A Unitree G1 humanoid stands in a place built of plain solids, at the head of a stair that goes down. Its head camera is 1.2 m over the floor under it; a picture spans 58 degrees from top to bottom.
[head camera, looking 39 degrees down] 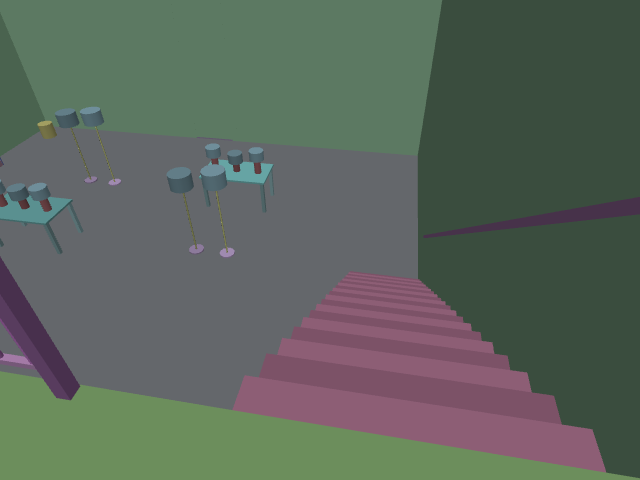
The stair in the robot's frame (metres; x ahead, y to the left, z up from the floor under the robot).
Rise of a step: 0.20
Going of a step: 0.25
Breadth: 1.21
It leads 10 degrees to the right of straight ahead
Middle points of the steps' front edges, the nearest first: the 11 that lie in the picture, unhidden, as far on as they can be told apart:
0.59 -0.27 0.00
0.83 -0.31 -0.20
1.08 -0.36 -0.40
1.32 -0.40 -0.60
1.57 -0.44 -0.80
1.81 -0.48 -1.00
2.05 -0.53 -1.21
2.30 -0.57 -1.41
2.54 -0.61 -1.61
2.79 -0.65 -1.81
3.03 -0.70 -2.01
